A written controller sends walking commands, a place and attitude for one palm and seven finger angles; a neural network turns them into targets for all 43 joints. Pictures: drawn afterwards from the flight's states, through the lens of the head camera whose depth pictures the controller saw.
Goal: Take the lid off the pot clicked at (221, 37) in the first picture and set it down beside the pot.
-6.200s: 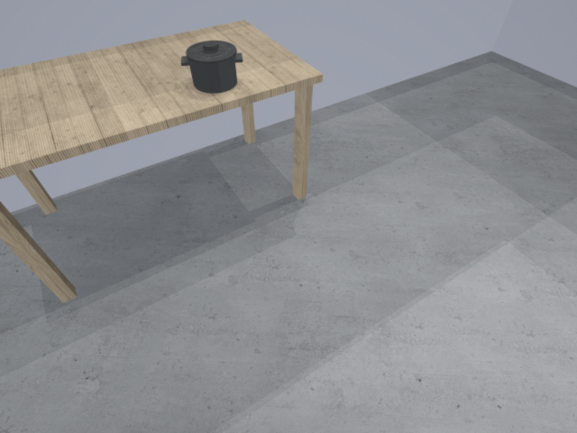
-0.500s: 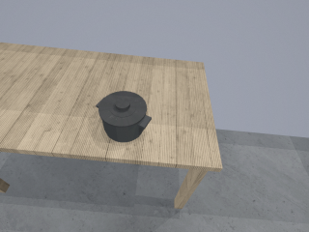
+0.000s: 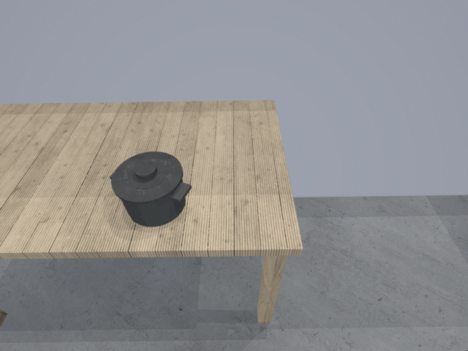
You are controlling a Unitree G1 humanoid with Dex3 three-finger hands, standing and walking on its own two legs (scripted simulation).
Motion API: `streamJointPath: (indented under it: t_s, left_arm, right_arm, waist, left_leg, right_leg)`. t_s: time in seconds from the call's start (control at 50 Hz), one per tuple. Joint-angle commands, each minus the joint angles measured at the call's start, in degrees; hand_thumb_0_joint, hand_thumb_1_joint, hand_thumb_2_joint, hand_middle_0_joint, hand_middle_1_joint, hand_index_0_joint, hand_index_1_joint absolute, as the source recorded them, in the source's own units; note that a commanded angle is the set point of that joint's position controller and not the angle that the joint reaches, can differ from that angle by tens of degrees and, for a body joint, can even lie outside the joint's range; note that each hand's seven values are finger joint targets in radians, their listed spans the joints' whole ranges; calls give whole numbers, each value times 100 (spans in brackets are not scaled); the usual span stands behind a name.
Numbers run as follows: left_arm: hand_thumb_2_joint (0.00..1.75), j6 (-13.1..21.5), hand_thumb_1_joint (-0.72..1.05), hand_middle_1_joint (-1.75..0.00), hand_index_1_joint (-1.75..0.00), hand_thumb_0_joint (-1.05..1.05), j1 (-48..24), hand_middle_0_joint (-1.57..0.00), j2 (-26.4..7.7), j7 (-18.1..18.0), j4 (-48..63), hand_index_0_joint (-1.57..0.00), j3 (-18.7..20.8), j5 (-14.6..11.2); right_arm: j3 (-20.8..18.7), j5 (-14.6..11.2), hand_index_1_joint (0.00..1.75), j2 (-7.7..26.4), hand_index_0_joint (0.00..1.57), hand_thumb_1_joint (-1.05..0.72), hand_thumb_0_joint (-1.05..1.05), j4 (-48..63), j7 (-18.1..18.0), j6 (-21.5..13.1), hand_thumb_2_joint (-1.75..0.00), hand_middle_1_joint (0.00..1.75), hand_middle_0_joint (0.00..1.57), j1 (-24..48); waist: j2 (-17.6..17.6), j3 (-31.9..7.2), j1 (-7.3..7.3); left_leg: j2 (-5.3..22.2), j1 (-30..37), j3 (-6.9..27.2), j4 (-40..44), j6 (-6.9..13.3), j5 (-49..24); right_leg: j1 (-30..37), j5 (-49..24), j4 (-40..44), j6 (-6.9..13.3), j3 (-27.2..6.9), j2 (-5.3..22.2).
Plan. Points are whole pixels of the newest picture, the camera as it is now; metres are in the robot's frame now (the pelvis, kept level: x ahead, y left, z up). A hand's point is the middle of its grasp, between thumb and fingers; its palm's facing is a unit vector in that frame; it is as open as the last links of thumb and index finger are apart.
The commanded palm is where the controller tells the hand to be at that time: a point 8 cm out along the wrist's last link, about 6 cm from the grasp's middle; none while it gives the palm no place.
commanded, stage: come to a stop and stand still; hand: left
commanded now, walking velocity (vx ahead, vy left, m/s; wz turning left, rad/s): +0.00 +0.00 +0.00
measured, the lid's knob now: (145, 170) +0.50 +0.23 +0.01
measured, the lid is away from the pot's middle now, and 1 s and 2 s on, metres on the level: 0.00 0.00 0.00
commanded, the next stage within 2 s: look again from close up in 0.18 s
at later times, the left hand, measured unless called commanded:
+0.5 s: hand out of the picture -0.02 +0.18 -0.18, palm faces +0.06 -0.99 -0.16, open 7.4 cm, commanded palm none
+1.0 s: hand out of the picture +0.00 +0.24 -0.18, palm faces +0.04 -0.98 -0.17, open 7.4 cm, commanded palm none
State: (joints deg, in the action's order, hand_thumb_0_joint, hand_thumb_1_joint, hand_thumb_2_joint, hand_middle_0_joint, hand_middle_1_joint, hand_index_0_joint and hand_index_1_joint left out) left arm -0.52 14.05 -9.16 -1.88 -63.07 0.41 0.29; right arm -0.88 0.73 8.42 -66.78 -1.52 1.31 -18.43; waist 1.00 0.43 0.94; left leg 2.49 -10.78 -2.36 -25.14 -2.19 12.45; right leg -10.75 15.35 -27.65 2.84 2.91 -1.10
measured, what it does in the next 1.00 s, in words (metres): shifts its weight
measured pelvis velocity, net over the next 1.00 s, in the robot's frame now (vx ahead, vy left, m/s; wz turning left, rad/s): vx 0.01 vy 0.07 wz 0.02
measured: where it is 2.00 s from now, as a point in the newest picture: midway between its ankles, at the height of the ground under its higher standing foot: outside the picture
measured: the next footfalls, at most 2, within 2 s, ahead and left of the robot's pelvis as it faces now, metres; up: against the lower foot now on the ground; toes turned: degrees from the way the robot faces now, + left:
none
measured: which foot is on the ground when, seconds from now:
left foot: down 0.00-1.00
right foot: down 0.00-1.00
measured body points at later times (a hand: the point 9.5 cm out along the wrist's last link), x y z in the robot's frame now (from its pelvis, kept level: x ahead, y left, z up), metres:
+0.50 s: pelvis +0.00 +0.02 -0.01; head +0.00 +0.03 +0.44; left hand -0.03 +0.23 -0.17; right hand +0.01 -0.20 -0.16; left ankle +0.01 +0.14 -0.74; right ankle +0.00 -0.08 -0.74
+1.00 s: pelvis +0.01 +0.07 +0.00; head +0.02 +0.09 +0.45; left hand +0.00 +0.29 -0.17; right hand +0.04 -0.17 -0.15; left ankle +0.01 +0.14 -0.74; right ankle +0.00 -0.08 -0.74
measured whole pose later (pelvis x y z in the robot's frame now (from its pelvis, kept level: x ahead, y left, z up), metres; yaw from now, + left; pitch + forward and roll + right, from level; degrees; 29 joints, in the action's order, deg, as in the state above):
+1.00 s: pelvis +0.01 +0.07 +0.00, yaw +1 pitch +0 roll -1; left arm 0.7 18.2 -10.5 -2.0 -60.9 -0.3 1.0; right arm 0.2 0.7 9.0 -62.4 -1.0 -1.5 -14.7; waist -2.4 1.0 -0.7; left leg -2.6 -12.3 -2.5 -27.1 3.7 14.7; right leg -10.5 14.9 -25.7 -2.5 2.4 3.4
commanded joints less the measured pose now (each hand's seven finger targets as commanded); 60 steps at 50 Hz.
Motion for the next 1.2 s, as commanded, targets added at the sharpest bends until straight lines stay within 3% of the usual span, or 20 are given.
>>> streamJointPath:
  t_s: [0.0,0.06,0.08,0.1,0.24,0.26,0.28,0.3,0.32,0.36,0.4,0.42,0.46,0.48,0.54,0.58,0.62,0.86,1.18]
  left_arm:
    - [90,83,90,-30,-30,0,380,-20,-627,-26,100,-20,100,-3]
    - [90,98,90,-30,-30,0,424,-20,-578,-27,70,-20,97,0]
    - [90,91,90,-30,-30,0,446,-20,-589,-16,68,-20,109,-1]
    - [90,96,90,-30,-30,0,475,-20,-559,-18,58,-20,103,5]
    - [90,160,90,-30,-30,0,718,-20,-364,-27,-95,-20,64,-3]
    - [90,340,90,-30,-30,0,1107,-20,-512,-245,-179,-20,53,106]
    - [90,327,90,-30,-30,0,967,-20,-935,-219,-96,-20,121,60]
    - [90,329,90,-30,-30,0,960,-20,-734,-206,29,-20,90,36]
    - [90,332,90,-30,-30,0,869,-20,-578,-186,78,-20,68,35]
    - [90,322,90,-30,-30,0,830,-20,-417,-156,113,-20,53,40]
    - [90,253,90,-30,-30,0,726,-20,-379,-135,176,-20,56,68]
    - [90,254,90,-30,-30,0,782,-20,-378,-133,193,-20,59,79]
    - [90,269,90,-30,-30,0,879,-20,-358,-129,186,-20,59,89]
    - [90,239,90,-30,-30,0,863,-20,-392,-112,218,-20,55,80]
    - [90,236,90,-30,-30,0,907,-20,-350,-104,268,-20,44,90]
    - [90,214,90,-30,-30,0,890,-20,-399,-79,310,-20,45,87]
    - [90,214,90,-30,-30,0,903,-20,-399,-78,352,-20,37,97]
    - [90,206,90,-30,-30,0,885,-20,-510,-62,401,-20,10,93]
    - [90,184,90,-30,-30,0,923,-20,-565,-62,315,-20,-11,78]
  right_arm:
    - [2,-16,30,353,20,-90,0,100,-24,-78,-90,30,20,-240]
    - [7,-5,30,306,20,-90,0,59,-29,-78,-90,30,20,-424]
    - [6,-17,30,276,20,-90,0,47,-30,-72,-90,30,20,-428]
    - [6,-8,30,311,20,-90,0,53,-34,-79,-90,30,20,-473]
    - [44,-28,30,242,20,-90,0,37,-79,-160,-90,30,20,-568]
    - [37,-13,30,405,20,-90,0,500,14,-270,-90,30,20,285]
    - [18,-75,30,232,20,-90,0,679,-20,-159,-90,30,20,141]
    - [1,-52,30,152,20,-90,0,694,-26,-232,-90,30,20,-350]
    - [-16,-22,30,157,20,-90,0,644,-23,-285,-90,30,20,-410]
    - [-45,-16,30,268,20,-90,0,582,-25,-239,-90,30,20,-362]
    - [-44,3,30,313,20,-90,0,586,-5,-212,-90,30,20,-281]
    - [-43,6,30,324,20,-90,0,601,9,-217,-90,30,20,-249]
    - [-37,-7,30,370,20,-90,0,635,12,-248,-90,30,20,-187]
    - [-36,1,30,416,20,-90,0,657,5,-258,-90,30,20,-165]
    - [-37,-8,30,516,20,-90,0,734,13,-276,-90,30,20,-49]
    - [-34,-3,30,566,20,-90,0,748,13,-294,-90,30,20,19]
    - [-32,-9,30,638,20,-90,0,776,18,-307,-90,30,20,71]
    - [-15,-37,30,762,20,-90,0,691,34,-362,-90,30,20,173]
    - [10,-60,30,737,20,-90,0,470,20,-385,-90,30,20,116]
  waist:
    - [-156,614,-121]
    - [-143,515,-72]
    - [-320,620,-107]
    - [-225,541,-75]
    - [-66,355,-71]
    - [-340,840,-375]
    - [-518,489,-54]
    - [-574,-388,85]
    - [-509,-653,83]
    - [-673,-8,49]
    - [-146,646,34]
    - [39,722,15]
    - [-65,580,-35]
    - [119,516,-63]
    - [-137,486,-91]
    - [96,469,-120]
    - [28,395,-131]
    - [-47,150,-151]
    - [-33,211,-155]
  left_leg:
    - [230,-100,326,392,194,-62]
    - [213,-26,302,364,192,-24]
    - [219,-68,282,398,210,88]
    - [199,-62,290,363,196,34]
    - [314,88,341,425,222,-424]
    - [211,-972,14,-941,11,230]
    - [122,-648,150,-905,33,544]
    - [95,-372,129,-727,167,535]
    - [25,-175,167,-555,205,122]
    - [120,-284,282,-429,249,109]
    - [175,-472,418,-250,277,149]
    - [200,-581,519,-128,312,158]
    - [239,-653,632,-39,371,21]
    - [306,-602,706,77,392,64]
    - [280,-695,795,185,422,160]
    - [330,-615,839,312,445,107]
    - [346,-666,924,359,464,92]
    - [343,-236,894,451,494,-694]
    - [337,72,820,562,491,-1135]
  right_leg:
    - [-478,291,1228,16,-904,792]
    - [-504,444,1298,52,-951,805]
    - [-536,581,1366,33,-889,778]
    - [-532,574,1340,36,-946,795]
    - [-372,-236,1136,25,-800,731]
    - [-201,-3015,988,-396,-1196,1174]
    - [-46,-3378,1029,-159,-1333,1621]
    - [253,-2467,749,67,-1162,1535]
    - [323,-2354,508,179,-904,1284]
    - [-304,-812,756,107,-858,1040]
    - [-873,297,794,67,-770,867]
    - [-911,401,704,47,-753,780]
    - [-665,139,581,10,-671,704]
    - [-631,140,544,1,-616,671]
    - [-485,21,488,-34,-565,655]
    - [-467,-92,441,-49,-481,628]
    - [-317,-250,397,-73,-437,613]
    - [-29,-712,448,-167,-310,715]
    - [22,-793,533,-206,-258,774]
